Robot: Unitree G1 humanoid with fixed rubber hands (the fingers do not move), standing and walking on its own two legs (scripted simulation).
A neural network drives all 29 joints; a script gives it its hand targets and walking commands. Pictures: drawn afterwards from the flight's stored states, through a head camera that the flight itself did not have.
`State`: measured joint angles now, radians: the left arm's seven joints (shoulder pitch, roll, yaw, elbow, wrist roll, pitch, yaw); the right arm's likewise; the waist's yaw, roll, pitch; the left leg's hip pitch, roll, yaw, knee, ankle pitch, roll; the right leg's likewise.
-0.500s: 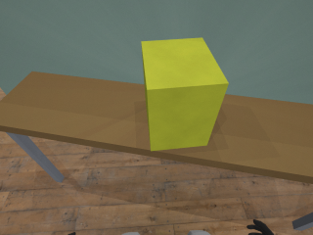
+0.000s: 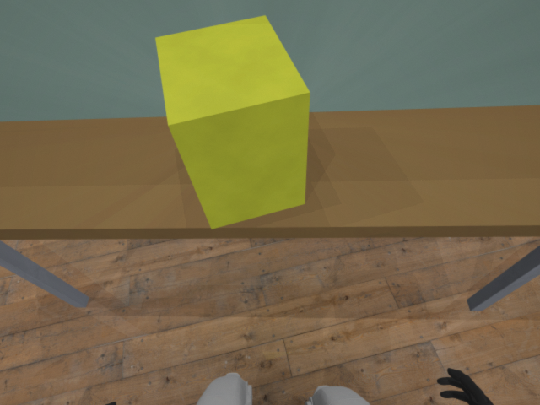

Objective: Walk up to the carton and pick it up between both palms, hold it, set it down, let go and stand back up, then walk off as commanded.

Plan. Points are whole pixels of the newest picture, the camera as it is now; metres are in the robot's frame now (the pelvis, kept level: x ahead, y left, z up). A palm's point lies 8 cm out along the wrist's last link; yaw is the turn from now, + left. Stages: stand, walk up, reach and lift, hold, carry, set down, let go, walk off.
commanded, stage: walk up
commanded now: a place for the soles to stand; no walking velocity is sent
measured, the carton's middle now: (236, 128) +0.58 +0.08 +0.04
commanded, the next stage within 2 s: none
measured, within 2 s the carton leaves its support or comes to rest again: neither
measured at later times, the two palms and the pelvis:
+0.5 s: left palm out of the picture +0.08 +0.32 -0.13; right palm out of the picture +0.05 -0.26 -0.10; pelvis -0.03 +0.04 -0.01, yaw -8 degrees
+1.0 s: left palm out of the picture +0.09 +0.32 -0.12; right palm out of the picture +0.04 -0.26 -0.10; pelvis -0.03 +0.04 +0.00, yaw -8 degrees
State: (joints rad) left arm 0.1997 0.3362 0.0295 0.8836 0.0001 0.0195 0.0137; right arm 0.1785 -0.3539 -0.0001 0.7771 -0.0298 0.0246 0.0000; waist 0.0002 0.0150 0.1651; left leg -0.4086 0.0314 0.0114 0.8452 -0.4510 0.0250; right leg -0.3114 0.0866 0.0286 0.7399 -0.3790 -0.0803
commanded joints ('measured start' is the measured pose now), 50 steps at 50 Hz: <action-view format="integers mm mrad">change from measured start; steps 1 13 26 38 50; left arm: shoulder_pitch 105 30 39 15 -21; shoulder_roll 282 244 344 241 253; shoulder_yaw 101 77 108 56 45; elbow -85 -66 -23 -25 -25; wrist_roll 10 8 41 17 11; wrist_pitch -48 -11 -82 -67 -77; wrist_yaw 32 4 -4 -13 -7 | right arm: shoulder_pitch -11 -28 -28 -19 -30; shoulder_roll -229 -292 -175 -263 -253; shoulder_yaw -90 -107 -66 -81 -71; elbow -31 -22 -36 4 20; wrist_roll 20 0 9 9 24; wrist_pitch -22 -76 -50 -85 -78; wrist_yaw -40 -40 -8 -6 -5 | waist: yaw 49 5 19 17 0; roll -166 74 -227 37 -5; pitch -219 -132 -113 -195 -268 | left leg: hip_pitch -185 149 -218 118 214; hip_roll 6 365 -3 256 179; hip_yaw -69 -506 33 -273 -189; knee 83 -608 -6 -409 -319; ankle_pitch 15 -137 -79 9 154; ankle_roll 8 233 -6 165 112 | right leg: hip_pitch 398 -149 205 23 4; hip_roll -265 -4 -343 -97 -141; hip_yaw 415 105 595 86 174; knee -247 305 -456 -94 -142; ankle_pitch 855 -225 -109 -52 133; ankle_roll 72 75 -75 13 8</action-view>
